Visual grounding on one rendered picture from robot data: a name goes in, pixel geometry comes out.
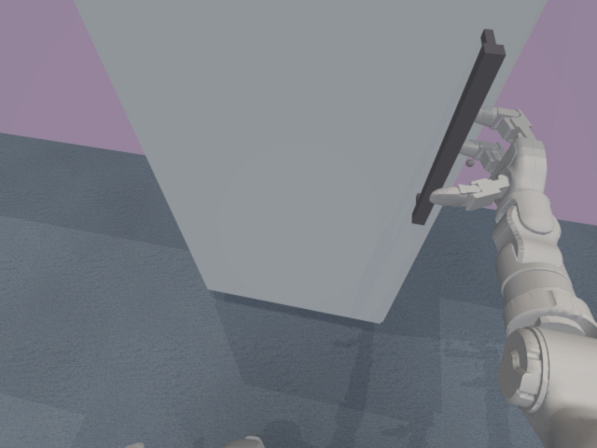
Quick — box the fridge door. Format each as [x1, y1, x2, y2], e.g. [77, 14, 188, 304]
[74, 0, 543, 324]

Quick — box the robot right upper arm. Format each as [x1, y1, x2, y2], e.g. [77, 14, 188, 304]
[497, 326, 597, 448]

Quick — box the handle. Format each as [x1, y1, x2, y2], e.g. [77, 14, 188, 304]
[411, 29, 506, 225]

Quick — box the robot right forearm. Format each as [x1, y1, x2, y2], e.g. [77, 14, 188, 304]
[493, 190, 597, 339]

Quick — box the robot left shin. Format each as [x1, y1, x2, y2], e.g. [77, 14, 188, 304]
[246, 436, 265, 447]

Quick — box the right robot hand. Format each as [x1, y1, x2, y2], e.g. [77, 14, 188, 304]
[429, 106, 547, 211]

